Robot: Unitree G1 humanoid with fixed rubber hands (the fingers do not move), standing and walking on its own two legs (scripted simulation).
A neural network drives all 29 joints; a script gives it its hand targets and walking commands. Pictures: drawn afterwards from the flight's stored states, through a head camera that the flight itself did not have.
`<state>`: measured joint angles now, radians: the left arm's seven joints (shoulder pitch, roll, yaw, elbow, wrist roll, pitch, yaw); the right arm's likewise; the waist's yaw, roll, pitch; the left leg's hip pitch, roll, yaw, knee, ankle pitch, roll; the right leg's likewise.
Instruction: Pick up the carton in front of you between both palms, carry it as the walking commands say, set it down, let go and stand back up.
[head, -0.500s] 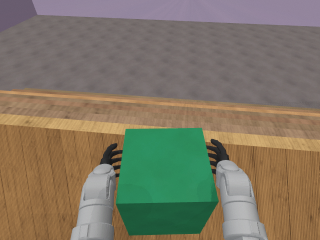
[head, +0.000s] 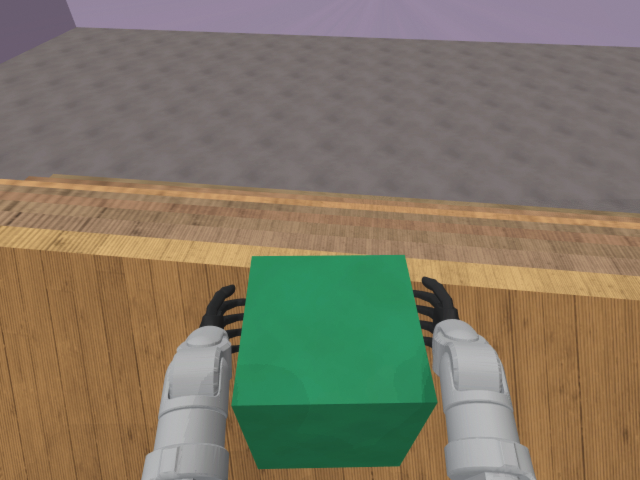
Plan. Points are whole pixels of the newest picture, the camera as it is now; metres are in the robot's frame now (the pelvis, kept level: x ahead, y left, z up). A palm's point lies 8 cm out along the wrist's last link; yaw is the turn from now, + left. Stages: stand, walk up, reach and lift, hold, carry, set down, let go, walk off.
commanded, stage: hold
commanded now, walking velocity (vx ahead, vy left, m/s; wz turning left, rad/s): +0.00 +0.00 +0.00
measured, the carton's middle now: (328, 365) +0.28 +0.00 -0.03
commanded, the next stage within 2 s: carry in 0.30 s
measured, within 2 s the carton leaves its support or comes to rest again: neither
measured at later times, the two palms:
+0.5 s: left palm (227, 319) +0.30 +0.14 +0.05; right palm (454, 315) +0.31 -0.16 +0.05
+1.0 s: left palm (257, 212) +0.49 +0.11 +0.08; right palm (441, 204) +0.50 -0.19 +0.09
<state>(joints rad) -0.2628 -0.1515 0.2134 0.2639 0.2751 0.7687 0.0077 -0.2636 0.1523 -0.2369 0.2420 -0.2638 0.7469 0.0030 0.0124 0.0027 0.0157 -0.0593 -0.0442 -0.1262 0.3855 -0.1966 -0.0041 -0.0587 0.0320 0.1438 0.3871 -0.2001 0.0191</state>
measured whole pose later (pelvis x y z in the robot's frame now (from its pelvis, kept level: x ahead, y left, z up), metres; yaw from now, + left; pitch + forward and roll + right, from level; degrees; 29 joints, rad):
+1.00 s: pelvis +0.25 -0.04 -0.01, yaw +3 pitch +5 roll -1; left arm -0.07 -0.13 0.06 -0.44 0.03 1.24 0.15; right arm -0.08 0.13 -0.10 -0.49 -0.04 1.26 -0.14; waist -0.01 0.03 -0.13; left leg -0.38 0.09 0.07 0.99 -0.47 0.00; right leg -0.34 -0.04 -0.22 0.52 -0.27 -0.06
